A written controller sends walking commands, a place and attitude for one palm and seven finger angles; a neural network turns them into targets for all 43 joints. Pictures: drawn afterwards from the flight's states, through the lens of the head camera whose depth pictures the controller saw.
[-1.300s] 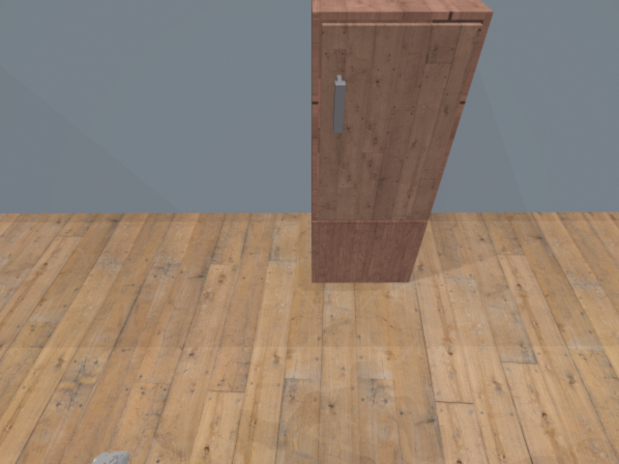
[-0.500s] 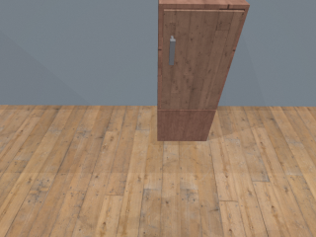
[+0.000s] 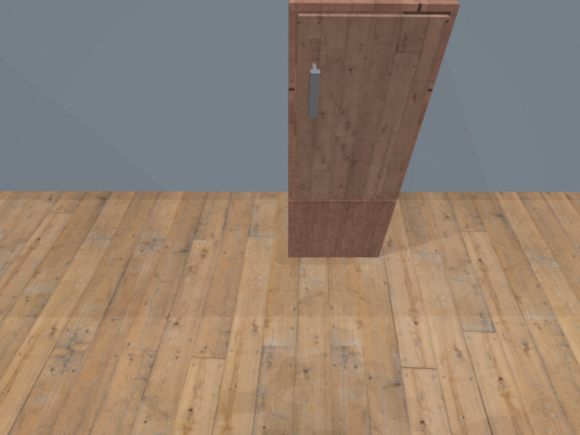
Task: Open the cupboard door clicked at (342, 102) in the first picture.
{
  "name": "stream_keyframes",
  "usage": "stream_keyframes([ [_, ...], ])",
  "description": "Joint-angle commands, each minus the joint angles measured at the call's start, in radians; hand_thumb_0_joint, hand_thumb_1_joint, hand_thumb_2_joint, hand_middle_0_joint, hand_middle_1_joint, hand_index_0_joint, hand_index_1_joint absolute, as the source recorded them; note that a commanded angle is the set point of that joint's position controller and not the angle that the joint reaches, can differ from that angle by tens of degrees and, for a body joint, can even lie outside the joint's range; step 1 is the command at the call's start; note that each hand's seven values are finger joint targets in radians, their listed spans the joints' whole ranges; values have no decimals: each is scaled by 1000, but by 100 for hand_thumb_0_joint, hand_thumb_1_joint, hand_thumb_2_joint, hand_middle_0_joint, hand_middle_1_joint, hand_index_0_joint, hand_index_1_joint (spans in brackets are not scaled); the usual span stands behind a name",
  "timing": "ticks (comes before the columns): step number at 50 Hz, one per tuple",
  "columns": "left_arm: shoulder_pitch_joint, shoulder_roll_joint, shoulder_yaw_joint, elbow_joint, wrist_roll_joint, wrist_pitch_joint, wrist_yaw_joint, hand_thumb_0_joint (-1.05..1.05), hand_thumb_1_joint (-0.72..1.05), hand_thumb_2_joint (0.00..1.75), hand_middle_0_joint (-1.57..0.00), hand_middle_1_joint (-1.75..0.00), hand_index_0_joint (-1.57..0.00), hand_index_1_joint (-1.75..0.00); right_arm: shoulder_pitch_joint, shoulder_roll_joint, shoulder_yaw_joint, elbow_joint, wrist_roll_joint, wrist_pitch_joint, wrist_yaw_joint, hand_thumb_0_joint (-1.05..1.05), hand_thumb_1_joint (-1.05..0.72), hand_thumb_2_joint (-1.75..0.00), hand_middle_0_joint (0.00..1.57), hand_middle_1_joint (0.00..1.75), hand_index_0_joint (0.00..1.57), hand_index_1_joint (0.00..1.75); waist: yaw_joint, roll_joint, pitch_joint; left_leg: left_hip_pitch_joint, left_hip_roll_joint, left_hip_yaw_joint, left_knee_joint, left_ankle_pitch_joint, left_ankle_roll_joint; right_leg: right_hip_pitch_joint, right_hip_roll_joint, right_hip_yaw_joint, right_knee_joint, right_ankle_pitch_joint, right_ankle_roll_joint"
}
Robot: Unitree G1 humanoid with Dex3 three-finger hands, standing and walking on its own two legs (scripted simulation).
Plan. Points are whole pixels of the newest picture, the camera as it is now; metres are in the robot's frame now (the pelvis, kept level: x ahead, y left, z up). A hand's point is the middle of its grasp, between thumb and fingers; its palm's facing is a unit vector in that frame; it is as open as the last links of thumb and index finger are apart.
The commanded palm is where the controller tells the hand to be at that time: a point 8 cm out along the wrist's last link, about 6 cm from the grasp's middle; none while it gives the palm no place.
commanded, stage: look at it before walking up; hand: left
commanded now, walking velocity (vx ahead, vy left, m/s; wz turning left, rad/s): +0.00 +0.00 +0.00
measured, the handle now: (313, 90) +0.92 +0.00 +0.03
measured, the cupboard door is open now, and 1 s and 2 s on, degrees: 0 0 0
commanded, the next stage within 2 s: walk to a spot facing it in 0.14 s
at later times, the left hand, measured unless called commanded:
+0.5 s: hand out of the picture +0.07 +0.22 -0.17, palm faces -0.10 -0.95 -0.31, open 7.4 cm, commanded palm none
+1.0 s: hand out of the picture +0.08 +0.14 -0.16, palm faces -0.28 -0.92 -0.26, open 7.3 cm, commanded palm none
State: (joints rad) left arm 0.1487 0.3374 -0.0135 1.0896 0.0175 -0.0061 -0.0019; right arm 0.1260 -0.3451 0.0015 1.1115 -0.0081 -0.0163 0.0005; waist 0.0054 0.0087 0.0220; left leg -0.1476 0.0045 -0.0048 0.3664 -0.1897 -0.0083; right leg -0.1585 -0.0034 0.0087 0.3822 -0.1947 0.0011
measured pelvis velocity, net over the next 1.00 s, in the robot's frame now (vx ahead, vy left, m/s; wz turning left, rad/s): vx -0.02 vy -0.04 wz -0.39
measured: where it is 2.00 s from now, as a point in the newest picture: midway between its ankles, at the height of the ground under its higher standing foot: outside the picture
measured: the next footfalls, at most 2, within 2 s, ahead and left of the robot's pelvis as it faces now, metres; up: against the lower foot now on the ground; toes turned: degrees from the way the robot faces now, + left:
left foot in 1.24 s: +0.05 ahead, +0.10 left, +0.00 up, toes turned -34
right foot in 1.84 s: -0.10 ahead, -0.07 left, +0.00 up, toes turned -62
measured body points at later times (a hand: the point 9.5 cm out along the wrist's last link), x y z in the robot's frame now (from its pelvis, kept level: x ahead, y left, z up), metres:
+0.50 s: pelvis +0.00 -0.01 -0.01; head +0.01 -0.01 +0.44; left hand +0.08 +0.27 -0.15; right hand +0.06 -0.28 -0.15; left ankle +0.01 +0.13 -0.75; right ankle +0.01 -0.12 -0.74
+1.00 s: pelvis -0.02 -0.04 +0.00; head +0.01 -0.07 +0.44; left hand +0.09 +0.19 -0.14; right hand -0.02 -0.32 -0.15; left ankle +0.01 +0.14 -0.67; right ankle -0.01 -0.11 -0.75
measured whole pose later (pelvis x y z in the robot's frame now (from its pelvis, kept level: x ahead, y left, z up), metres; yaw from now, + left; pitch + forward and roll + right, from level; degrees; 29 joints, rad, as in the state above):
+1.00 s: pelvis -0.02 -0.04 +0.00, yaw -22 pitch +2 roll +2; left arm 0.28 0.18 0.05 0.94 0.02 0.03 0.00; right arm 0.12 -0.26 -0.07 0.95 -0.02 0.05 -0.03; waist 0.05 0.02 0.04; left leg -0.47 0.04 -0.05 1.05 -0.33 -0.07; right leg -0.30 0.12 0.13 0.43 -0.14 -0.08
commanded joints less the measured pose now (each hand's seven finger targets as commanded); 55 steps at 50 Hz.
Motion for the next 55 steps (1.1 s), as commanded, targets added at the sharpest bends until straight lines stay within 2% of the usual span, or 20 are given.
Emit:
stream_keyframes([
  [1, -38, 210, 47, -67, -5, -25, 14, 0, 90, 90, -20, -30, -20, -30, -45, -197, -39, -64, 1, -21, -12, 0, -90, -90, 20, 30, 20, 30, -6, -23, -60, 24, 112, -89, -52, 124, 32, 9, -115, 101, -63, 125, -31],
  [13, -42, 216, 49, -68, -4, -21, 13, 0, 90, 90, -20, -30, -20, -30, -49, -204, -38, -60, 0, -20, -15, 0, -90, -90, 20, 30, 20, 30, -5, -20, -43, 36, 117, -79, -58, 111, 30, -1, -110, 112, -73, 122, -32],
  [14, -43, 207, 50, -72, -4, -16, 12, 0, 90, 90, -20, -30, -20, -30, -42, -197, -40, -63, -2, -19, -18, 0, -90, -90, 20, 30, 20, 30, -8, -6, -41, 45, 120, -66, -43, 114, 27, -17, -106, 121, -59, 145, -34],
  [17, 11, 104, 40, -76, -4, 17, 17, 0, 90, 90, -20, -30, -20, -30, 28, -83, -28, -65, -3, 2, -24, 0, -90, -90, 20, 30, 20, 30, -13, -16, -42, 45, 129, -17, 16, 140, 10, -62, -96, 130, 13, 224, -21],
  [19, 27, 106, 48, -101, -2, 30, 14, 0, 90, 90, -20, -30, -20, -30, 37, -95, -41, -90, -4, 13, -30, 0, -90, -90, 20, 30, 20, 30, -14, -12, -30, 46, 144, -6, 37, 122, 15, -117, -80, 136, 59, 225, -22],
  [22, 37, 94, 60, -139, 1, 42, 6, 0, 90, 90, -20, -30, -20, -30, 39, -118, -62, -131, -6, 21, -34, 0, -90, -90, 20, 30, 20, 30, -13, 46, -27, 37, 203, -35, 24, 88, 47, -189, -32, 110, 175, 171, -13],
  [24, 55, 68, 65, -158, 0, 50, -1, 0, 90, 90, -20, -30, -20, -30, 25, -131, -75, -155, -7, 20, -35, 0, -90, -90, 20, 30, 20, 30, -5, 135, -20, 10, 298, -85, -21, 125, 109, -231, 6, 49, 355, -53, 2],
  [25, 58, 53, 70, -170, 1, 54, -2, 0, 90, 90, -20, -30, -20, -30, 25, -132, -79, -165, -7, 17, -34, 0, -90, -90, 20, 30, 20, 30, -4, 178, -21, 0, 348, -102, -41, 184, 152, -251, 10, 18, 471, -229, 12],
  [27, 73, 39, 80, -189, 0, 59, -6, 0, 90, 90, -20, -30, -20, -30, -3, -115, -85, -191, -10, 14, -35, 0, -90, -90, 20, 30, 20, 30, 9, 179, -24, -26, 390, -72, -12, 281, 184, -241, -37, 28, 528, -320, 11],
  [29, 156, 19, 87, -180, 3, 51, -12, 0, 90, 90, -20, -30, -20, -30, -46, -108, -91, -205, -16, 19, -34, 0, -90, -90, 20, 30, 20, 30, 54, 141, -40, -71, 334, 34, 127, 274, 117, -120, -44, -11, 352, -213, 6],
  [30, 221, 36, 95, -163, 7, 43, -13, 0, 90, 90, -20, -30, -20, -30, -61, -104, -94, -213, -12, 24, -32, 0, -90, -90, 20, 30, 20, 30, 88, 51, -56, -126, 277, 90, 268, 172, 62, -38, -39, -15, 204, -37, 7],
  [31, 243, 121, 112, -164, 19, 26, -3, 0, 90, 90, -20, -30, -20, -30, -23, -34, -85, -226, -4, 36, -27, 0, -90, -90, 20, 30, 20, 30, 85, -251, -31, -284, 131, 161, 521, -172, -23, 10, -189, 250, -18, 163, -27],
  [32, 237, 182, 119, -178, 14, 21, 12, 0, 90, 90, -20, -30, -20, -30, -29, 15, -74, -262, -3, 41, -24, 0, -90, -90, 20, 30, 20, 30, 68, -404, -5, -421, 25, 89, 717, -416, -51, -35, -356, 563, -106, 359, -119],
  [33, 229, 161, 121, -189, 5, 26, 22, 0, 90, 90, -20, -30, -20, -30, -22, -11, -81, -257, 0, 46, -27, 0, -90, -90, 20, 30, 20, 30, 62, -278, -22, -397, 51, -15, 781, -368, -31, -43, -348, 500, -110, 252, -178],
  [34, 175, 131, 122, -208, 6, 26, 23, 0, 90, 90, -20, -30, -20, -30, -30, -8, -86, -248, -1, 47, -23, 0, -90, -90, 20, 30, 20, 30, 44, -251, 5, -411, 70, -30, 804, -303, -26, -100, -295, 483, -132, 78, -170],
  [36, 114, 85, 113, -226, 0, 21, 21, 0, 90, 90, -20, -30, -20, -30, -25, -13, -87, -227, -7, 44, -21, 0, -90, -90, 20, 30, 20, 30, 20, -154, 22, -412, 80, -38, 822, -189, -38, -106, -232, 427, -101, 88, -138],
  [38, 129, 65, 112, -223, -3, 13, 18, 0, 90, 90, -20, -30, -20, -30, -1, 9, -86, -216, -9, 44, -22, 0, -90, -90, 20, 30, 20, 30, 13, -104, -32, -402, 71, -32, 794, -142, -51, -53, -198, 379, -78, 151, -130],
  [41, 166, 62, 119, -214, -4, 11, 19, 0, 90, 90, -20, -30, -20, -30, 9, 22, -88, -214, -9, 48, -26, 0, -90, -90, 20, 30, 20, 30, 23, -99, -81, -419, 56, -32, 765, -120, -63, 25, -170, 371, -66, 171, -106],
  [45, 191, 54, 124, -207, -3, 15, 16, 0, 90, 90, -20, -30, -20, -30, -11, 18, -89, -232, -9, 50, -32, 0, -90, -90, 20, 30, 20, 30, 35, -127, -76, -445, 46, -49, 732, -124, -69, 59, -156, 414, -79, 135, -83],
  [55, 162, 83, 132, -227, 11, 32, 14, 0, 90, 90, -20, -30, -20, -30, -30, 12, -82, -275, 1, 35, -36, 0, -90, -90, 20, 30, 20, 30, 45, -143, -82, -295, 5, -50, 445, -223, -42, -6, -141, 544, -87, 92, -164],
])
